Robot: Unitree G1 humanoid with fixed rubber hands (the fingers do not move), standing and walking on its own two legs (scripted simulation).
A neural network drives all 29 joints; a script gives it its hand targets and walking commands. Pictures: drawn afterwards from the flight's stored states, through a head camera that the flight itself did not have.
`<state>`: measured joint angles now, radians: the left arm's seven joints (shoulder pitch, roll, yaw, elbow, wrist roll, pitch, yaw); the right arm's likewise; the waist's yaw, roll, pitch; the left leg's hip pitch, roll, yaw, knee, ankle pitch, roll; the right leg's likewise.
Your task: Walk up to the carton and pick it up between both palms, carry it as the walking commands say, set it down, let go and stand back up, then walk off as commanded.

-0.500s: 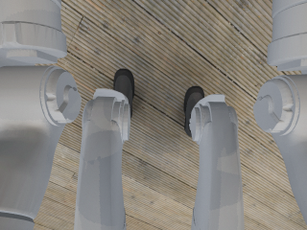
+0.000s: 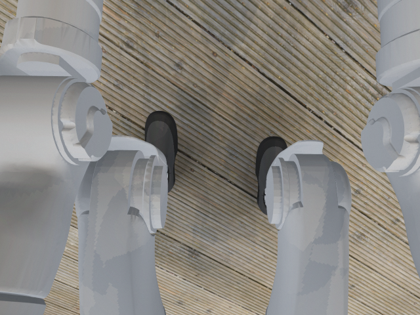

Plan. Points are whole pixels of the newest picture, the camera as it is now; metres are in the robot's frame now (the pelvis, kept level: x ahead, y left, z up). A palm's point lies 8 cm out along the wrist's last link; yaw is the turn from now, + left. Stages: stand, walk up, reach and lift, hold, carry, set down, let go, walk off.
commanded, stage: reach and lift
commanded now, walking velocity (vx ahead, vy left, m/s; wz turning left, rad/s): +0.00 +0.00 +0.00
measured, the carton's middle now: out of the picture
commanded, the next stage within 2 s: none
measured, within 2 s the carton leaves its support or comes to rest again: leaves its support in 1.70 s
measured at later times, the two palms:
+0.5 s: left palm out of the picture +0.58 +0.18 -0.21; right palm out of the picture +0.59 -0.11 -0.20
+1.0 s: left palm out of the picture +0.59 +0.15 -0.20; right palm out of the picture +0.59 -0.09 -0.21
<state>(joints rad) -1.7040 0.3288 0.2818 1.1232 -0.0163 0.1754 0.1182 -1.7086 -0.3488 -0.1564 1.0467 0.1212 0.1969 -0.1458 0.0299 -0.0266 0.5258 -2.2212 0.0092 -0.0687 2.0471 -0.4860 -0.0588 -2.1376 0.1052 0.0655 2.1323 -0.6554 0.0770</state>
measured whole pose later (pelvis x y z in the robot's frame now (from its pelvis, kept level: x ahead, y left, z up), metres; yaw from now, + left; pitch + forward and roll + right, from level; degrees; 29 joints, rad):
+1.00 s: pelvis +0.01 -0.01 -0.02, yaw -1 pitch +37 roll +1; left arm -1.68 0.23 0.46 0.98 0.16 0.20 0.01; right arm -1.66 -0.19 -0.29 0.97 -0.07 0.22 -0.10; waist 0.04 -0.06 0.52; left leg -2.22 0.01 -0.09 2.12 -0.55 -0.09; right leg -2.15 0.13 0.06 2.21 -0.70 0.07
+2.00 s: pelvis +0.00 +0.01 +0.01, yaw -2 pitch +34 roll -3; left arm -1.71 0.19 0.42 0.84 0.15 0.37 0.09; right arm -1.64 -0.17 -0.29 0.89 -0.03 0.38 -0.19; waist 0.08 -0.02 0.52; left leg -2.11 -0.05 -0.13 2.05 -0.53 -0.09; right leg -2.02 0.12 0.05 2.10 -0.68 0.08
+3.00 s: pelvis -0.02 +0.00 +0.08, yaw -1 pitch +28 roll -2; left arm -1.55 0.08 0.45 0.62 0.15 0.45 0.14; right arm -1.50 -0.10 -0.33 0.67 -0.09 0.52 -0.18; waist 0.06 -0.02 0.53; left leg -1.85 -0.04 -0.14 1.80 -0.44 -0.09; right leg -1.78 0.11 0.05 1.85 -0.57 0.07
